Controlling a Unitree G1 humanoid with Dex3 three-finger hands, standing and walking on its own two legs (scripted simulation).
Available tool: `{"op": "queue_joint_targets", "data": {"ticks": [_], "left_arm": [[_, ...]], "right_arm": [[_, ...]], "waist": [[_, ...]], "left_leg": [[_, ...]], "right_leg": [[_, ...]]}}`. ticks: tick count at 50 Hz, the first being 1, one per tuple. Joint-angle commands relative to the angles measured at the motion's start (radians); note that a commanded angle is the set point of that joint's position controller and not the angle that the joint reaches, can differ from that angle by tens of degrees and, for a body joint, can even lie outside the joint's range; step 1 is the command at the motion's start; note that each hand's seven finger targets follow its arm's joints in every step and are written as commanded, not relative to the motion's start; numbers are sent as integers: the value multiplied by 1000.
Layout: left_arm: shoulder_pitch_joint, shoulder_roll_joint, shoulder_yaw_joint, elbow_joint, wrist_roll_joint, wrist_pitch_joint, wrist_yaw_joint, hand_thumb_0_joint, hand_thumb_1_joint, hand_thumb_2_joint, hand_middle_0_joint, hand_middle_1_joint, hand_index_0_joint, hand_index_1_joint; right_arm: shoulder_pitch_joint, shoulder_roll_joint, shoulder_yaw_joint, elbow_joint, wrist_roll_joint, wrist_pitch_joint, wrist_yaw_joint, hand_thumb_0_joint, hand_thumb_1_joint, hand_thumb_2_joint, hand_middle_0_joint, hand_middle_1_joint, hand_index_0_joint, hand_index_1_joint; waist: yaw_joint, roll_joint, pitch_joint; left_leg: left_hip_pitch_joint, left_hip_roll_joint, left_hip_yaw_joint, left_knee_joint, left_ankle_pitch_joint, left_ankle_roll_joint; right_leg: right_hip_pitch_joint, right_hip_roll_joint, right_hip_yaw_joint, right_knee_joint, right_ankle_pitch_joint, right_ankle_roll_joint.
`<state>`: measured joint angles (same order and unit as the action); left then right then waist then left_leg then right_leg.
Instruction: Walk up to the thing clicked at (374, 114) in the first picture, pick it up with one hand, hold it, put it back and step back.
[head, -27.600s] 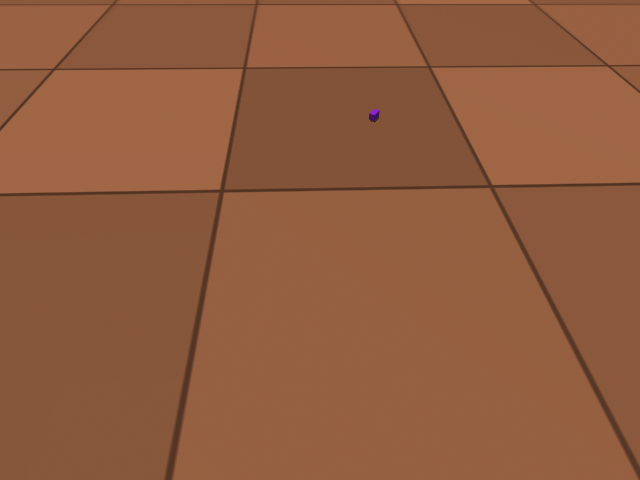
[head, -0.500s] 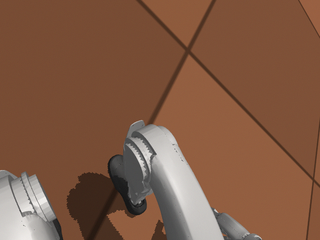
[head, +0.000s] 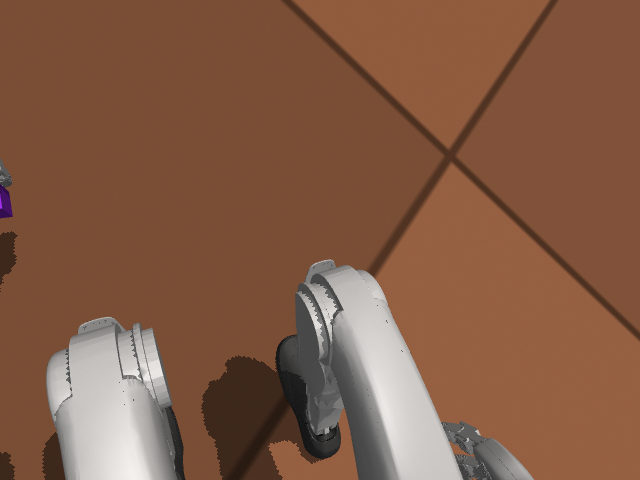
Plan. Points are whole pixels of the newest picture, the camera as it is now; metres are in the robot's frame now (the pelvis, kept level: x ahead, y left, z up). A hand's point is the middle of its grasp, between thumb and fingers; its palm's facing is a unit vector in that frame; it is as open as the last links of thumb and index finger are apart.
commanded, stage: settle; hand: left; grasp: from above
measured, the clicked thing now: out of the picture +0.48 +0.31 -0.21
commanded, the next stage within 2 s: lift in 0.22 s
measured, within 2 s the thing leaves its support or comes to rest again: neither
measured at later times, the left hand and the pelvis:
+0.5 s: hand out of the picture +0.47 +0.30 -0.12, palm faces -0.46 -0.07 -0.88, open 6.3 cm; pelvis +0.00 +0.00 +0.02, yaw +3 degrees
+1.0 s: hand out of the picture +0.40 +0.31 +0.02, palm faces -0.45 -0.09 -0.89, open 6.4 cm; pelvis +0.00 +0.00 +0.12, yaw +6 degrees
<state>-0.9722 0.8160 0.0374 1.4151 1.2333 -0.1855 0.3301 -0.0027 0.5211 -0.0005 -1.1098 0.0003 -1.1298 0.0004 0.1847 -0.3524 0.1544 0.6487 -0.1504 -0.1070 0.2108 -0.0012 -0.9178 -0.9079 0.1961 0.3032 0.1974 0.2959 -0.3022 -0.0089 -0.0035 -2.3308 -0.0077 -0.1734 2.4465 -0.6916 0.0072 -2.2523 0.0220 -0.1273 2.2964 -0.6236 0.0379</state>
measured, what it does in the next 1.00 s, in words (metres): rises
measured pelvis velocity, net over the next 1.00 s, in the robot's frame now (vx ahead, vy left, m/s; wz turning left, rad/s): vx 0.00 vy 0.00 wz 0.11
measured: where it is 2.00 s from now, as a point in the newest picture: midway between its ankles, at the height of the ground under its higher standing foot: (244, 451)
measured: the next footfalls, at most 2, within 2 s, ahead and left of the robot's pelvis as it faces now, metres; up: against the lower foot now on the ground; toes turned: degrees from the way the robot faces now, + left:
none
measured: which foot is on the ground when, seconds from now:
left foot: down 0.00-1.00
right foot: down 0.00-1.00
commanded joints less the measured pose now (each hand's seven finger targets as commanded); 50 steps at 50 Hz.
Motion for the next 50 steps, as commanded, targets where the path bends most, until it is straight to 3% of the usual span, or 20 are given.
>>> {"op": "queue_joint_targets", "data": {"ticks": [1,2,5,9,13,15,16,17,18,21,27,29,31,33,35,42,46,50], "left_arm": [[-357,237,24,-178,7,-16,30,0,875,34,-1274,0,-1278,0],[-354,232,26,-175,8,-15,32,0,862,22,-1259,0,-1264,0],[-344,227,25,-160,21,-10,26,0,839,16,-1236,0,-1243,0],[-375,211,25,-215,8,-2,20,0,858,40,-1253,0,-1256,0],[-379,183,9,-212,-9,7,2,0,871,75,-1260,0,-1262,0],[-379,198,20,-220,-17,9,-6,0,880,92,-1267,0,-1267,0],[-365,174,5,-200,-23,10,-15,0,926,28,-1300,-52,-1326,-27],[-367,173,4,-215,-29,9,-25,0,846,54,-1220,0,-1246,0],[-364,205,22,-245,-25,9,-29,0,886,42,-1274,-55,-1297,-33],[-332,180,25,-251,-60,20,-61,0,866,60,-1218,-86,-1249,-54],[-276,190,41,-372,-74,27,-115,0,867,111,-1225,-94,-1249,-70],[-240,172,41,-394,-79,26,-126,0,869,120,-1218,-123,-1247,-94],[-235,169,39,-456,-91,25,-141,0,873,142,-1220,-132,-1248,-103],[-180,149,41,-456,-107,25,-157,0,886,160,-1233,-129,-1257,-105],[-181,119,24,-491,-119,21,-171,0,858,178,-1211,-144,-1233,-122],[-92,66,3,-644,-175,23,-212,0,850,197,-1184,-198,-1214,-168],[-36,63,6,-704,-185,40,-215,0,839,174,-1168,-198,-1201,-165],[-5,46,0,-791,-199,60,-213,0,862,178,-1187,-188,-1218,-157]], "right_arm": [[198,-259,-101,-1,12,24,-32,0,-911,-906,199,300,199,300],[195,-256,-102,-3,16,28,-38,0,-908,-905,199,300,199,300],[202,-243,-111,-5,14,37,-46,0,-907,-904,199,300,199,300],[208,-233,-119,-3,19,49,-58,0,-906,-903,200,300,199,300],[222,-214,-127,1,24,62,-68,0,-906,-903,200,300,199,300],[228,-220,-134,4,29,67,-78,0,-905,-902,200,300,199,300],[233,-212,-132,10,27,69,-78,0,-931,-912,199,300,199,300],[237,-208,-134,13,28,72,-80,0,-888,-896,201,300,200,300],[239,-208,-136,12,31,76,-82,0,-929,-912,199,300,199,300],[245,-208,-150,3,39,85,-86,0,-918,-908,199,300,199,300],[226,-200,-180,-18,67,116,-100,0,-916,-907,199,300,199,300],[230,-195,-188,-23,72,123,-102,0,-917,-908,199,300,199,300],[232,-181,-197,-24,82,131,-106,0,-916,-907,200,300,199,300],[228,-187,-212,-26,89,134,-110,0,-915,-907,200,300,199,300],[229,-181,-217,-30,93,139,-116,0,-916,-908,200,300,199,300],[203,-161,-236,-62,122,147,-132,0,-912,-906,200,300,200,300],[179,-149,-239,-71,136,152,-151,0,-910,-905,200,300,200,300],[149,-131,-244,-83,150,155,-171,0,-907,-904,200,300,200,300]], "waist": [[-18,357,-625],[-7,367,-634],[-14,342,-647],[5,394,-698],[-12,342,-728],[-4,316,-732],[-13,310,-719],[-8,299,-724],[11,307,-761],[23,312,-763],[80,353,-811],[85,336,-799],[96,323,-860],[104,299,-815],[93,279,-793],[135,280,-846],[146,238,-805],[160,225,-832]], "left_leg": [[460,-11,77,-288,118,6],[468,-16,81,-294,124,4],[469,-17,105,-288,140,10],[523,-19,107,-326,160,6],[499,-21,125,-318,177,19],[496,-22,127,-320,181,22],[490,-21,130,-317,184,23],[490,-20,131,-321,190,24],[501,-21,134,-329,202,25],[524,-23,136,-353,191,22],[613,-23,129,-428,183,15],[617,-26,132,-441,190,17],[646,-22,145,-456,204,24],[665,-23,128,-482,203,21],[657,-24,128,-498,179,25],[770,-12,98,-644,130,27],[830,-6,86,-719,95,28],[926,-2,86,-796,98,27]], "right_leg": [[319,31,-65,-218,114,-89],[310,28,-63,-216,121,-89],[344,28,-52,-236,127,-88],[331,18,-49,-238,148,-90],[398,20,-34,-259,172,-82],[394,17,-31,-272,170,-83],[413,17,-28,-277,177,-79],[435,19,-25,-282,181,-80],[454,17,-21,-283,193,-78],[448,14,-17,-303,170,-84],[426,9,-9,-324,152,-94],[445,5,0,-341,160,-93],[490,7,13,-360,179,-86],[463,1,13,-377,172,-89],[470,1,18,-407,151,-89],[567,1,28,-475,149,-72],[623,4,32,-544,127,-68],[712,6,41,-613,135,-62]]}}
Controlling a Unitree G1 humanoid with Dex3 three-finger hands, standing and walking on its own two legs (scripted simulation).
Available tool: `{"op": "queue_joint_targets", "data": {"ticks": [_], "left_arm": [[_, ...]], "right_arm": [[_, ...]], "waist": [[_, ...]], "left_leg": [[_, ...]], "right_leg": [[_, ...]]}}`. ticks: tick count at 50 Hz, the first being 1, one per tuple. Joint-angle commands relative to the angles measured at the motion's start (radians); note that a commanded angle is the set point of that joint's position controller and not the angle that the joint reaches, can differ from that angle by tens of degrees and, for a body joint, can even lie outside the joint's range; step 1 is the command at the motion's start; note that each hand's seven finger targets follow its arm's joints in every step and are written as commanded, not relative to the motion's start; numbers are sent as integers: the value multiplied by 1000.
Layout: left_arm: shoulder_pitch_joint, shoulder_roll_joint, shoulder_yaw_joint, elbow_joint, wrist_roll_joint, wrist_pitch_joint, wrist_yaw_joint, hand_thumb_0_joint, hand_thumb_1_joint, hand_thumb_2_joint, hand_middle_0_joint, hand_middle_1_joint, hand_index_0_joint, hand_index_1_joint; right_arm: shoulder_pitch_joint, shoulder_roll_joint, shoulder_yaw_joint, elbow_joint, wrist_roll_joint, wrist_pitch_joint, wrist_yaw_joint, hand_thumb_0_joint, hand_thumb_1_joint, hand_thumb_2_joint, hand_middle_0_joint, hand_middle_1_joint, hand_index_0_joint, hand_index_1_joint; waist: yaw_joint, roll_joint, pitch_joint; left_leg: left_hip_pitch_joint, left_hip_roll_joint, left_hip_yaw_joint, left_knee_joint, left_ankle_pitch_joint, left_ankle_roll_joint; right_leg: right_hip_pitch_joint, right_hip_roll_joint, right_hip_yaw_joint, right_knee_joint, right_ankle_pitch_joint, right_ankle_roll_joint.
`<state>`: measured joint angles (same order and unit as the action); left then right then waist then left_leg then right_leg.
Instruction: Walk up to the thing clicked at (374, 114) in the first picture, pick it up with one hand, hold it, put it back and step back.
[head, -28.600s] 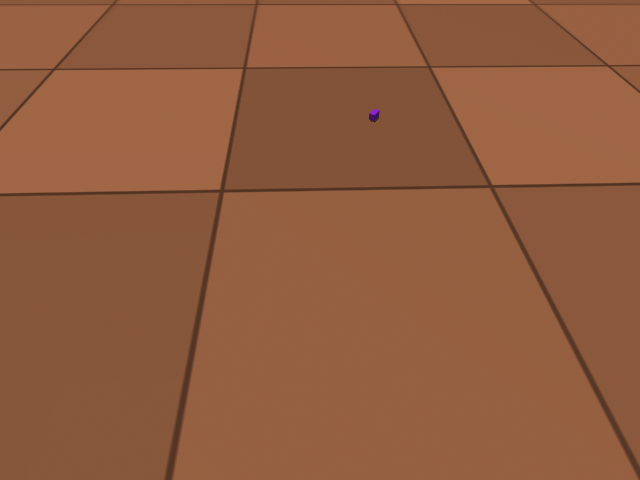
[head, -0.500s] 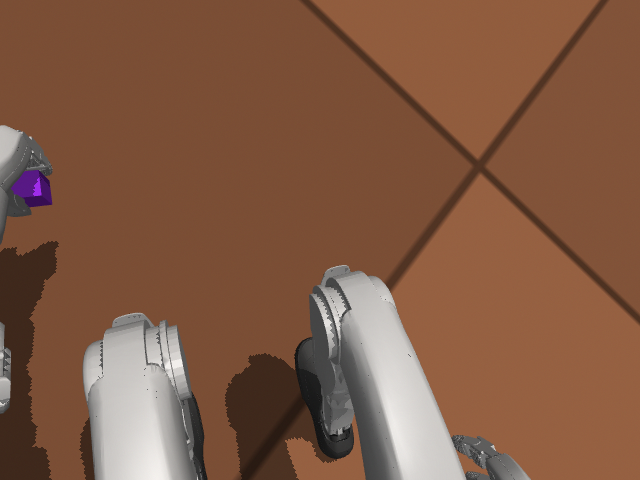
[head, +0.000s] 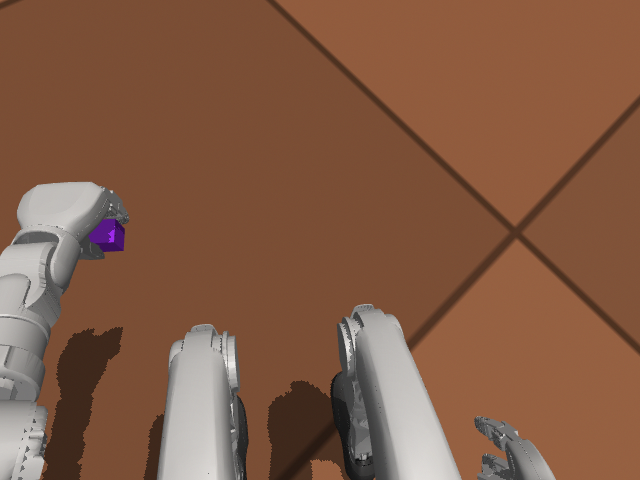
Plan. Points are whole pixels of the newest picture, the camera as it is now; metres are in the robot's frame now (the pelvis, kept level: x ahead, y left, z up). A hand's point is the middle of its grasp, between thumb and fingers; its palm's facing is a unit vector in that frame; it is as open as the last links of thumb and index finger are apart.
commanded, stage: lift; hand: left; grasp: from above
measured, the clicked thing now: (94, 236) +0.45 +0.27 -0.13
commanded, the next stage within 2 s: hold in 1.06 s
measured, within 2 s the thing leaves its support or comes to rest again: neither
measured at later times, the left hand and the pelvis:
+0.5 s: hand out of the picture +0.36 +0.24 +0.11, palm faces -0.45 -0.07 -0.89, open 6.3 cm; pelvis +0.02 -0.01 +0.18, yaw +2 degrees
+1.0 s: hand out of the picture +0.38 +0.23 +0.21, palm faces -0.44 -0.06 -0.90, open 6.3 cm; pelvis +0.06 +0.00 +0.27, yaw +2 degrees
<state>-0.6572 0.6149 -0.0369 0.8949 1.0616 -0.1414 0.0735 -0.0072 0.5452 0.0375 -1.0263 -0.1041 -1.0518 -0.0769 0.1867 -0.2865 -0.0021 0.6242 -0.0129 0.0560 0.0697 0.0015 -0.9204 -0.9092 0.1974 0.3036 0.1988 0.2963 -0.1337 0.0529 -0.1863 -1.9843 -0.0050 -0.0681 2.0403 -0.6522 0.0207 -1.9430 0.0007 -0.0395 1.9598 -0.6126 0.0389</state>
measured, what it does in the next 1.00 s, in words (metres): rises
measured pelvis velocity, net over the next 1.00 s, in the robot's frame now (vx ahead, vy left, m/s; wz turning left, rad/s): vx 0.06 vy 0.00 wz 0.03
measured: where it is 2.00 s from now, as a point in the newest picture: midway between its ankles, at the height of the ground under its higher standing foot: (295, 459)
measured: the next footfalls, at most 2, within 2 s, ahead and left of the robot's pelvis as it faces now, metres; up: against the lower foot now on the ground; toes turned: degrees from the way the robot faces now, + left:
none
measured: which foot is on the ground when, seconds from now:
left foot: down 0.00-1.00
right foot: down 0.00-1.00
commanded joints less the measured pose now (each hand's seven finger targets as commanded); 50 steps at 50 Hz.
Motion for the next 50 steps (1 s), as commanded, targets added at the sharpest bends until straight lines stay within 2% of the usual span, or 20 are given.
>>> {"op": "queue_joint_targets", "data": {"ticks": [1,2,4,6,9,12,13,16,19,20,22,24,25,27,31,37,38,43,48,50], "left_arm": [[-281,234,73,-252,-28,25,43,0,855,185,-1192,-174,-1217,-148],[-263,243,83,-268,-36,30,42,0,860,180,-1197,-164,-1222,-140],[-241,201,55,-288,-34,44,37,0,870,149,-1196,-160,-1225,-131],[-202,218,69,-302,-32,57,33,0,870,155,-1199,-161,-1227,-134],[-120,152,31,-303,-52,76,15,0,863,130,-1202,-127,-1225,-104],[-70,164,43,-345,-70,90,0,0,862,114,-1205,-115,-1229,-92],[-71,145,24,-364,-73,90,-7,0,860,142,-1219,-110,-1235,-95],[-33,126,15,-373,-81,87,-13,0,881,105,-1236,-70,-1252,-55],[-14,105,4,-359,-77,77,-2,0,864,97,-1225,-77,-1243,-62],[-1,115,19,-352,-79,73,5,0,841,79,-1209,-64,-1226,-49],[-11,83,-9,-332,-71,68,20,0,848,91,-1216,-73,-1233,-58],[-3,97,9,-310,-65,62,36,0,875,80,-1229,-79,-1250,-59],[-4,72,-10,-300,-58,62,41,0,882,77,-1240,-72,-1260,-54],[-5,77,-5,-283,-48,62,56,0,893,86,-1239,-92,-1261,-72],[-12,48,-32,-248,-34,70,74,0,888,81,-1227,-111,-1253,-87],[0,27,-50,-245,-56,87,82,0,913,143,-1276,-93,-1287,-85],[13,29,-44,-245,-57,90,85,0,913,132,-1274,-89,-1286,-79],[5,27,-51,-256,-53,103,88,0,922,126,-1268,-99,-1287,-82],[31,6,-69,-245,-55,109,70,0,886,104,-1249,-67,-1265,-52],[22,20,-66,-267,-52,109,61,0,902,116,-1263,-65,-1277,-52]], "right_arm": [[141,-190,-87,-54,15,-7,-36,0,-907,-904,200,300,200,300],[128,-189,-86,-56,18,-9,-42,0,-906,-904,200,300,200,300],[116,-175,-86,-56,23,-8,-52,0,-901,-902,200,300,200,300],[107,-171,-85,-57,30,-7,-62,0,-900,-902,200,300,200,300],[91,-151,-79,-58,37,-10,-76,0,-896,-901,200,300,200,300],[72,-140,-76,-61,46,-16,-90,0,-898,-901,200,300,200,300],[69,-132,-73,-60,46,-20,-96,0,-902,-903,200,300,200,300],[60,-126,-70,-53,53,-38,-115,0,-898,-902,200,300,200,300],[59,-111,-65,-45,55,-57,-132,0,-904,-904,200,300,200,300],[59,-112,-64,-41,55,-63,-135,0,-904,-904,200,300,200,300],[60,-104,-62,-32,55,-75,-139,0,-904,-905,200,300,200,300],[55,-104,-67,-19,55,-87,-141,0,-903,-904,200,300,200,300],[60,-103,-69,-17,55,-91,-141,0,-905,-905,200,300,200,300],[66,-101,-70,-12,56,-97,-139,0,-905,-905,200,300,200,300],[74,-103,-75,2,54,-106,-137,0,-905,-905,200,300,200,300],[73,-101,-80,-5,57,-111,-133,0,-906,-905,200,300,199,300],[69,-102,-82,-5,58,-112,-133,0,-906,-905,200,300,200,300],[79,-99,-85,0,59,-107,-135,0,-904,-903,200,300,200,300],[82,-98,-87,3,59,-100,-134,0,-904,-902,200,300,200,300],[80,-102,-89,-4,60,-94,-135,0,-903,-901,200,300,200,300]], "waist": [[-8,151,-624],[-3,149,-606],[-1,155,-593],[10,148,-570],[16,120,-522],[31,81,-489],[23,83,-476],[26,66,-406],[23,38,-357],[35,41,-337],[29,43,-306],[44,37,-282],[39,39,-282],[43,44,-275],[55,28,-259],[65,0,-224],[75,6,-224],[80,-7,-229],[81,-4,-209],[89,-17,-209]], "left_leg": [[586,-5,-9,-404,67,13],[601,-7,-18,-431,59,13],[664,-1,-15,-476,86,9],[697,-2,-15,-531,85,9],[764,2,-8,-600,99,7],[818,2,1,-677,72,10],[839,2,11,-693,81,10],[893,9,0,-776,45,8],[945,5,8,-831,69,9],[961,4,8,-859,63,8],[999,0,14,-899,67,5],[1032,2,14,-938,73,3],[1058,0,21,-950,92,1],[1097,-5,30,-982,123,0],[1186,-3,35,-1048,187,-3],[1285,-7,51,-1145,237,-3],[1310,-5,53,-1160,258,-5],[1392,-8,62,-1211,362,-7],[1474,-1,56,-1267,445,-14],[1494,-8,64,-1281,471,-9]], "right_leg": [[425,27,-41,-302,127,-61],[441,24,-40,-316,122,-61],[474,26,-37,-355,141,-61],[536,26,-32,-405,136,-59],[611,30,-27,-483,142,-57],[717,36,-16,-573,121,-57],[740,36,-10,-600,129,-56],[793,39,-3,-672,100,-55],[870,39,13,-755,107,-55],[895,38,18,-778,99,-55],[926,39,28,-832,94,-55],[968,39,34,-874,90,-54],[986,39,40,-897,102,-56],[1039,39,48,-940,118,-56],[1113,42,44,-997,183,-55],[1231,41,46,-1105,227,-51],[1249,41,46,-1114,245,-52],[1329,39,53,-1169,343,-52],[1380,42,46,-1209,402,-55],[1422,39,53,-1237,434,-52]]}}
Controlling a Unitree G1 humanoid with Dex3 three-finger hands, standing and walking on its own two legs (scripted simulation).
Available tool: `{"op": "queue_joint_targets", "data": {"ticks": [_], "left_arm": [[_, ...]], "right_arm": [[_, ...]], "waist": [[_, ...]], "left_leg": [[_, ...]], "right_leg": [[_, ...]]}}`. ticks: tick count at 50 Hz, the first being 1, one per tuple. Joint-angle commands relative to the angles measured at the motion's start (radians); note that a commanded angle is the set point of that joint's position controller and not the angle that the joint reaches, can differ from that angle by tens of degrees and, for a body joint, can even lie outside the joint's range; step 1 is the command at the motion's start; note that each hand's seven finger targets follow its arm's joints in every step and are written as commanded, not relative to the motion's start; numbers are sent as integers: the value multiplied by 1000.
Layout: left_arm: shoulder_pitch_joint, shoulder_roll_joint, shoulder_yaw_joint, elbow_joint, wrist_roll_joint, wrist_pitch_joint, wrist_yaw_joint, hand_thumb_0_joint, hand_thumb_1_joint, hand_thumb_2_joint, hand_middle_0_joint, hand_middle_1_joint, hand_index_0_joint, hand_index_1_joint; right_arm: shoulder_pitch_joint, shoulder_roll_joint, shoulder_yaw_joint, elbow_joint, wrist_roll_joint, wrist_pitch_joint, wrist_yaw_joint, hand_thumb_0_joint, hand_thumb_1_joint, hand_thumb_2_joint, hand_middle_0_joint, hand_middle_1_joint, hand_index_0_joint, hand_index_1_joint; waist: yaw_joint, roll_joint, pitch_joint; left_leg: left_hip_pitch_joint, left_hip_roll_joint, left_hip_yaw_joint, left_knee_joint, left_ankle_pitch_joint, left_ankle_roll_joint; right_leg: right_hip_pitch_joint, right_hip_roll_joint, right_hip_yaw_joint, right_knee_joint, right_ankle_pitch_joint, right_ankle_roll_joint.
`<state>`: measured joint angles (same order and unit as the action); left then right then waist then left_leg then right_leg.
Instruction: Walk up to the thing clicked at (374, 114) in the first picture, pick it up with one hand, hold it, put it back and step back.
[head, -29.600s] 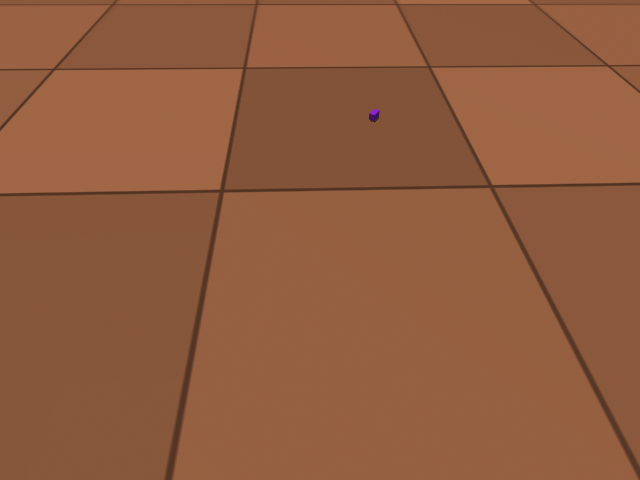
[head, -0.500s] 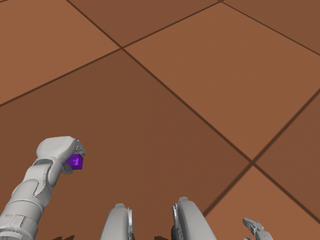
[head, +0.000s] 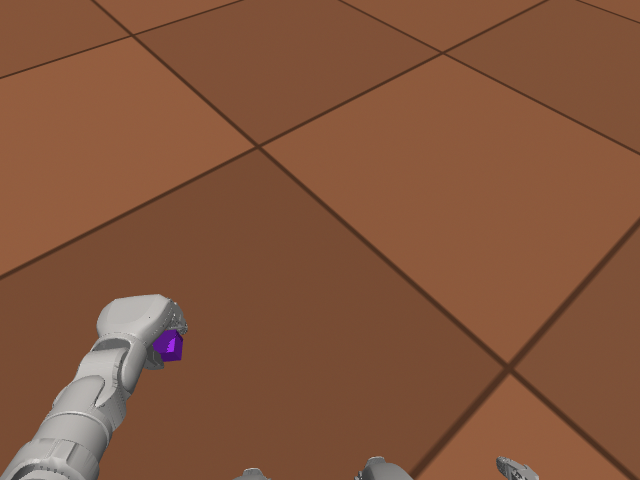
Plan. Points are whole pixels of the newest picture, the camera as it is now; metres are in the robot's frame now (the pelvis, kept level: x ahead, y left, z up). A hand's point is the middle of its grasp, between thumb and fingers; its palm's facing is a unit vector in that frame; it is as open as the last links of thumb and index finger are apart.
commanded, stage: lift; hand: left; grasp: from above
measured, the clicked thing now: (156, 347) +0.34 +0.23 -0.10
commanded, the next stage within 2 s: hold in 0.06 s
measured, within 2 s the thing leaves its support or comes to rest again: neither
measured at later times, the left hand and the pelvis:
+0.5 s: hand (132, 330) +0.33 +0.23 -0.02, palm faces -0.45 -0.03 -0.89, open 6.3 cm; pelvis +0.02 +0.01 +0.03, yaw +0 degrees
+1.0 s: hand (136, 338) +0.31 +0.21 +0.00, palm faces -0.45 -0.03 -0.89, open 6.3 cm; pelvis +0.01 +0.00 +0.04, yaw +0 degrees
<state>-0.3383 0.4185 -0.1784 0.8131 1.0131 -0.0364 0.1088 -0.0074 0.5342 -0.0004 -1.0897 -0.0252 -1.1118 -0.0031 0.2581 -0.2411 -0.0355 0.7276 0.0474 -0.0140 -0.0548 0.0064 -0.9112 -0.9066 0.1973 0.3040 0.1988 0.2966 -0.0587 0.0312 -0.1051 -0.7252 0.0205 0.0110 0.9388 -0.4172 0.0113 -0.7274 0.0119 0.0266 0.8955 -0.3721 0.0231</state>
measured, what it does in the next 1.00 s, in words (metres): stands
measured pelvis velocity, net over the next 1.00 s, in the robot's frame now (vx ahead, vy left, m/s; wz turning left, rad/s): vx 0.01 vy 0.00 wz -0.01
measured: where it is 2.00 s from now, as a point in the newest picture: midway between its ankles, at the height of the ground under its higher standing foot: outside the picture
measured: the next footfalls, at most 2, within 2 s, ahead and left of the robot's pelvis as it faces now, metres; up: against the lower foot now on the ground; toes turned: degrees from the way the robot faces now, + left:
none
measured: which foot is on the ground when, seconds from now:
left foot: down 0.00-1.00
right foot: down 0.00-1.00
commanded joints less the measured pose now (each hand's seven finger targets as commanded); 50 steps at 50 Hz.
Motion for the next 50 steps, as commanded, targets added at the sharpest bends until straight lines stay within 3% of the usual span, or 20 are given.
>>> {"op": "queue_joint_targets", "data": {"ticks": [1,9,13,15,19,24,29,30,35,37,38,40,42,46,48,50], "left_arm": [[-289,199,67,-177,-6,6,18,0,886,119,-1248,-69,-1264,-55],[-267,206,71,-221,-10,-7,-26,0,890,103,-1239,-59,-1260,-39],[-267,226,74,-241,10,-20,-47,0,891,98,-1236,-59,-1260,-37],[-292,216,73,-266,1,-28,-52,0,876,121,-1230,-70,-1251,-50],[-256,210,73,-275,-2,-23,-55,0,879,125,-1230,-70,-1251,-51],[-242,195,58,-286,-11,-18,-69,0,889,145,-1242,-66,-1259,-51],[-232,220,73,-317,-11,-22,-91,0,903,141,-1243,-84,-1265,-63],[-224,199,59,-325,-20,-23,-96,0,896,152,-1238,-87,-1259,-67],[-248,224,81,-369,-15,-29,-98,0,883,201,-1235,-105,-1250,-91],[-250,210,68,-366,-5,-25,-93,0,879,178,-1228,-109,-1248,-91],[-232,225,90,-366,-10,-24,-88,0,886,152,-1228,-100,-1251,-78],[-215,218,88,-350,-17,-21,-90,0,891,165,-1222,-116,-1247,-91],[-231,202,62,-369,-15,-15,-97,0,884,170,-1222,-115,-1244,-94],[-215,212,71,-377,-22,-12,-108,0,868,175,-1208,-116,-1230,-95],[-215,195,50,-382,-27,-11,-118,0,886,149,-1204,-138,-1236,-107],[-190,220,73,-373,-27,-13,-121,0,889,120,-1215,-112,-1246,-83]], "right_arm": [[12,-143,-55,-106,0,-22,-11,0,-902,-901,200,300,200,300],[1,-149,-58,-122,1,-4,-8,0,-898,-897,200,300,200,300],[-10,-153,-58,-130,3,3,-9,0,-900,-898,200,300,200,300],[-11,-148,-54,-132,3,4,-8,0,-899,-898,200,300,200,300],[-24,-152,-57,-144,6,8,-7,0,-897,-898,200,300,200,300],[-36,-157,-57,-152,10,14,-5,0,-898,-898,200,300,200,300],[-62,-151,-50,-173,12,19,-9,0,-900,-899,200,300,199,300],[-63,-150,-48,-173,11,20,-9,0,-898,-899,200,300,199,300],[-75,-150,-47,-178,11,23,-15,0,-899,-899,200,300,199,300],[-82,-148,-43,-178,12,23,-15,0,-900,-899,200,300,199,300],[-86,-149,-45,-178,14,23,-16,0,-898,-899,200,300,199,300],[-95,-150,-46,-181,15,24,-15,0,-897,-898,200,300,200,300],[-99,-148,-44,-180,14,26,-16,0,-898,-899,200,300,199,300],[-108,-149,-41,-185,16,26,-18,0,-897,-899,200,300,199,300],[-118,-144,-36,-190,16,25,-19,0,-898,-899,199,300,199,300],[-131,-147,-37,-193,20,26,-21,0,-898,-899,199,300,199,300]], "waist": [[7,-1,-285],[15,25,-258],[28,39,-258],[19,37,-246],[32,15,-255],[30,15,-221],[46,10,-204],[37,5,-200],[42,3,-220],[41,-2,-201],[49,3,-204],[49,11,-187],[42,-10,-189],[48,-9,-187],[46,-22,-171],[61,-14,-159]], "left_leg": [[240,-34,-14,-185,249,1],[319,-28,-11,-249,318,-6],[356,-28,-12,-272,350,-8],[366,-24,-16,-288,344,-10],[391,-27,-11,-299,384,-8],[396,-21,-15,-326,364,-11],[394,-32,-4,-343,333,-4],[402,-32,-5,-345,333,-3],[429,-37,5,-351,353,1],[428,-39,4,-360,326,1],[435,-41,7,-367,319,1],[435,-35,5,-379,314,-2],[446,-35,5,-383,318,2],[454,-41,14,-392,310,5],[452,-37,8,-402,295,6],[459,-37,9,-419,289,5]], "right_leg": [[213,29,-10,-180,208,-36],[268,35,-20,-226,245,-41],[284,36,-22,-242,264,-45],[282,38,-23,-248,256,-45],[329,36,-21,-263,294,-44],[328,36,-22,-279,268,-44],[355,32,-16,-305,256,-41],[353,30,-13,-308,256,-40],[375,29,-10,-321,282,-38],[369,27,-8,-331,259,-37],[380,26,-8,-337,249,-37],[379,29,-12,-338,239,-39],[388,28,-10,-348,247,-36],[401,23,-5,-365,242,-32],[400,24,-5,-372,229,-32],[412,24,-8,-381,217,-35]]}}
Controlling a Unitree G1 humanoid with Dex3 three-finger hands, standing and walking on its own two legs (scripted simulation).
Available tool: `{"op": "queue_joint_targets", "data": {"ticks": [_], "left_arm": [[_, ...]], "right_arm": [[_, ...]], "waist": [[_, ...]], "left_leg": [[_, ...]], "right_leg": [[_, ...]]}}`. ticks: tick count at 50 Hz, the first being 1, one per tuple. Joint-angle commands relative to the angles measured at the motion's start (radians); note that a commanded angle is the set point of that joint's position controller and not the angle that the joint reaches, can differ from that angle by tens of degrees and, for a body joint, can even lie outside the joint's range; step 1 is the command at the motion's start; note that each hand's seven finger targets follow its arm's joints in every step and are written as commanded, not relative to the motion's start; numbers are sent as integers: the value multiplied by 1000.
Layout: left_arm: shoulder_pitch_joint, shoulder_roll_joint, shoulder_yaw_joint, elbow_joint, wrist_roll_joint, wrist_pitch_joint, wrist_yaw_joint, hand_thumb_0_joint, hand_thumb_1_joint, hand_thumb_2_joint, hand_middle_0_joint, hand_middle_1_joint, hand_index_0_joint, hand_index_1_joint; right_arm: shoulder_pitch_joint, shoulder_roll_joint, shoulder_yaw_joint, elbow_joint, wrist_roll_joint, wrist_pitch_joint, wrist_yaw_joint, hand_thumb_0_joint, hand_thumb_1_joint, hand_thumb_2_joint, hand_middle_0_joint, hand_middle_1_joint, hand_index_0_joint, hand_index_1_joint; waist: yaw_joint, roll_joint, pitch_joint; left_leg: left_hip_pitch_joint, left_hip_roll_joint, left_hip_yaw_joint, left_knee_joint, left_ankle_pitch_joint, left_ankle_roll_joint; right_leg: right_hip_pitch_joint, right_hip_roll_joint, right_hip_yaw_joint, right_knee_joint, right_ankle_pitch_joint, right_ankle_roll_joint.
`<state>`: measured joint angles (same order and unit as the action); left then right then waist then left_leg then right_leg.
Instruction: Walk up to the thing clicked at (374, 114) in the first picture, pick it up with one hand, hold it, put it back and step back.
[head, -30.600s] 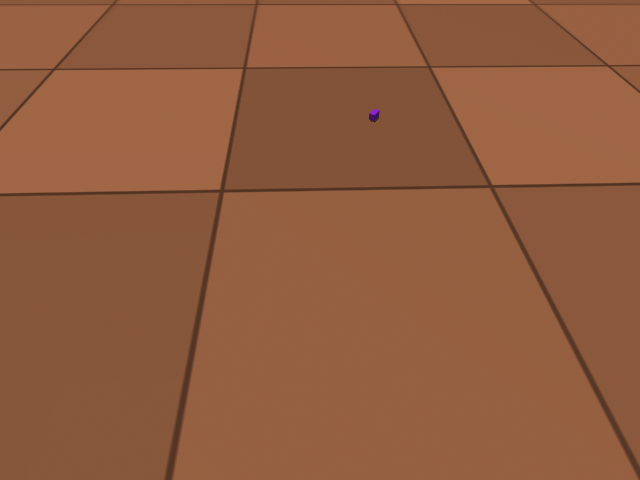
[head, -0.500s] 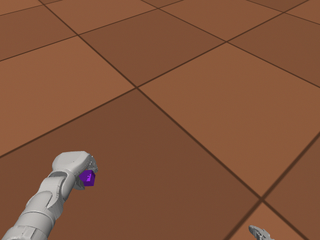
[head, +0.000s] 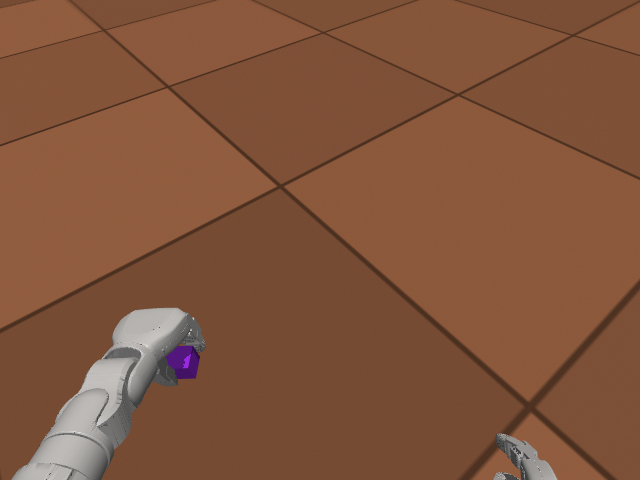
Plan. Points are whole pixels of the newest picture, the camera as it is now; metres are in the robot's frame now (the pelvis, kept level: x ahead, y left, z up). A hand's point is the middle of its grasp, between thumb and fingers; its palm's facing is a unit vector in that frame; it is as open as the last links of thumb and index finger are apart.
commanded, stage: hold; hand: left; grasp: from above
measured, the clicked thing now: (171, 362) +0.31 +0.22 -0.07
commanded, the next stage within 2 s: crouch in 1.06 s
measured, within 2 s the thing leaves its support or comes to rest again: neither
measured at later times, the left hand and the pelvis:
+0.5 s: hand (165, 368) +0.28 +0.21 -0.02, palm faces -0.44 -0.04 -0.90, open 6.3 cm; pelvis -0.01 -0.01 +0.01, yaw +0 degrees
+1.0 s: hand (164, 360) +0.30 +0.21 -0.02, palm faces -0.45 -0.03 -0.89, open 6.3 cm; pelvis +0.01 +0.00 +0.01, yaw +0 degrees
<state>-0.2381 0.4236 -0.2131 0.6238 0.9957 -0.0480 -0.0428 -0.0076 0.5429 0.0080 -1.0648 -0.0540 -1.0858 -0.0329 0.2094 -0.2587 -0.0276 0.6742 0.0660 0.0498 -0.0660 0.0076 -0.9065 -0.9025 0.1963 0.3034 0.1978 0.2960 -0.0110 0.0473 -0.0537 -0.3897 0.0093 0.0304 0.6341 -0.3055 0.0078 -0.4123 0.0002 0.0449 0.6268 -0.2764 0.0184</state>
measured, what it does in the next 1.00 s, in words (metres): stands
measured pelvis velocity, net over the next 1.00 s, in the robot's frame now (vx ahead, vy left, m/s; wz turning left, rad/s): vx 0.01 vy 0.00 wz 0.00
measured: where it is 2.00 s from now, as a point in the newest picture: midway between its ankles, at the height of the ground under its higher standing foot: outside the picture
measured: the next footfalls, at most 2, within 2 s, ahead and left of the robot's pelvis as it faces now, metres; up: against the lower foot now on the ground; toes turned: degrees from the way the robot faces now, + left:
none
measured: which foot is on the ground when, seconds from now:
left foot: down 0.00-1.00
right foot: down 0.00-1.00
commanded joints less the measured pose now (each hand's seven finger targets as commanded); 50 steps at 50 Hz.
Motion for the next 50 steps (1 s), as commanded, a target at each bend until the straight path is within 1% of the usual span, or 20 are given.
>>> {"op": "queue_joint_targets", "data": {"ticks": [1,5,6,7,14,18,19,21,23,24,29,32,36,37,40,42,46,47,48,50], "left_arm": [[-315,207,99,-196,-9,-3,31,0,868,137,-1206,-111,-1232,-86],[-322,205,100,-207,-11,-5,32,0,850,105,-1177,-128,-1213,-92],[-309,216,113,-192,-10,-6,34,0,863,95,-1173,-144,-1215,-101],[-309,208,110,-199,-15,-5,34,0,846,102,-1165,-133,-1204,-95],[-304,211,111,-219,-22,-10,26,0,853,100,-1174,-141,-1214,-102],[-303,209,110,-232,-23,-11,23,0,851,104,-1175,-141,-1213,-103],[-302,216,114,-234,-23,-11,23,0,855,82,-1169,-147,-1213,-103],[-306,215,116,-236,-26,-10,22,0,866,88,-1172,-162,-1218,-116],[-275,207,110,-240,-27,-8,17,0,870,98,-1188,-142,-1228,-103],[-301,196,94,-254,-27,-10,14,0,866,114,-1180,-153,-1220,-113],[-294,235,132,-241,-18,-6,13,0,837,109,-1165,-142,-1202,-105],[-303,202,97,-251,-23,-8,7,0,843,88,-1157,-158,-1202,-113],[-271,210,113,-234,-27,-11,7,0,825,100,-1148,-154,-1190,-112],[-263,191,94,-240,-25,-11,5,0,842,81,-1149,-165,-1198,-116],[-316,209,104,-253,-18,-13,17,0,828,86,-1143,-152,-1189,-106],[-280,212,122,-229,-18,-12,28,0,827,111,-1156,-147,-1195,-109],[-311,209,112,-237,-12,-11,37,0,841,102,-1151,-171,-1198,-124],[-292,223,127,-227,-2,-11,39,0,834,108,-1156,-149,-1197,-108],[-316,227,129,-238,-5,-12,40,0,836,107,-1156,-152,-1198,-110],[-314,210,110,-229,-9,-12,36,0,852,107,-1165,-169,-1210,-124]], "right_arm": [[-78,-128,-42,-142,0,-38,-10,0,-900,-900,199,300,199,300],[-90,-124,-37,-146,1,-40,-13,0,-901,-900,199,300,199,300],[-96,-126,-38,-150,2,-41,-14,0,-900,-899,200,300,199,300],[-96,-122,-35,-150,2,-41,-14,0,-900,-899,199,300,199,300],[-111,-119,-32,-152,2,-43,-17,0,-904,-901,199,300,199,300],[-117,-117,-29,-151,1,-42,-19,0,-902,-901,199,300,199,300],[-124,-117,-30,-152,4,-43,-20,0,-903,-901,199,300,199,300],[-128,-116,-27,-156,4,-43,-20,0,-904,-901,199,300,199,300],[-140,-112,-27,-160,4,-41,-20,0,-905,-902,199,300,199,300],[-136,-114,-27,-159,4,-42,-20,0,-904,-901,199,300,199,300],[-138,-112,-24,-154,6,-37,-22,0,-904,-902,199,300,199,300],[-134,-112,-24,-151,5,-34,-23,0,-904,-901,199,300,199,300],[-130,-111,-25,-152,8,-32,-22,0,-902,-901,199,300,199,300],[-133,-109,-26,-154,7,-30,-22,0,-902,-901,199,300,199,300],[-126,-110,-25,-147,6,-28,-23,0,-902,-900,199,300,199,300],[-130,-109,-26,-150,8,-25,-22,0,-901,-901,199,300,199,300],[-116,-113,-32,-143,8,-21,-20,0,-901,-900,199,300,199,300],[-118,-111,-34,-141,8,-20,-20,0,-901,-900,199,300,199,300],[-108,-115,-38,-137,7,-20,-19,0,-900,-899,199,300,199,300],[-100,-116,-38,-132,7,-19,-19,0,-900,-899,200,300,199,300]], "waist": [[3,-30,-215],[5,-23,-200],[15,-20,-186],[4,-26,-182],[12,-43,-200],[7,-34,-178],[19,-37,-180],[16,-45,-172],[20,-39,-165],[8,-46,-173],[21,-36,-169],[8,-42,-172],[19,-37,-171],[17,-31,-177],[11,-26,-188],[21,-32,-169],[14,-18,-189],[25,-10,-197],[17,-5,-216],[15,-23,-214]], "left_leg": [[128,-25,-10,-116,178,9],[131,-26,-9,-129,151,9],[126,-29,-5,-134,136,8],[134,-28,-5,-136,125,11],[158,-31,0,-147,142,13],[166,-27,-3,-165,118,12],[164,-29,-3,-169,120,12],[161,-31,-1,-170,108,13],[173,-34,2,-178,114,13],[179,-33,2,-175,116,14],[184,-33,2,-187,133,12],[200,-30,1,-187,159,14],[204,-29,0,-197,166,11],[213,-33,3,-193,187,12],[222,-31,0,-191,201,10],[209,-33,2,-196,185,10],[223,-25,-4,-195,219,5],[226,-28,-2,-194,233,4],[235,-28,-1,-189,250,4],[236,-25,-3,-186,272,6]], "right_leg": [[94,36,-24,-111,124,-31],[96,34,-22,-127,100,-29],[94,33,-22,-136,80,-30],[95,31,-18,-144,72,-28],[127,28,-15,-159,88,-23],[117,29,-16,-172,66,-26],[128,28,-17,-176,63,-26],[127,28,-15,-184,52,-24],[136,24,-13,-192,56,-24],[133,25,-12,-191,60,-22],[150,25,-14,-197,75,-25],[144,28,-14,-194,107,-24],[160,29,-18,-197,107,-28],[159,26,-15,-197,130,-28],[160,28,-18,-196,144,-27],[162,27,-18,-203,126,-29],[167,33,-23,-191,157,-31],[177,31,-24,-188,168,-33],[180,32,-21,-185,186,-33],[194,33,-24,-184,210,-31]]}}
